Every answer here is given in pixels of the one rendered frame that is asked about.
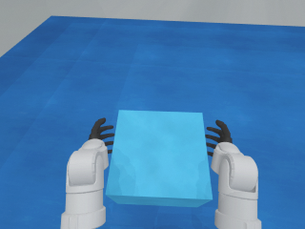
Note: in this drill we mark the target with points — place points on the carton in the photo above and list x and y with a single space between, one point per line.
159 159

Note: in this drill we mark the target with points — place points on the robot left forearm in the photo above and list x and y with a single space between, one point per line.
84 207

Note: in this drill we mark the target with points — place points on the robot left hand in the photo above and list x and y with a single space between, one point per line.
97 130

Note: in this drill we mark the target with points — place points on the robot right forearm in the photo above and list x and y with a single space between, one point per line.
237 187

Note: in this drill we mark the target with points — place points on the robot right hand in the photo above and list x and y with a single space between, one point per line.
224 133

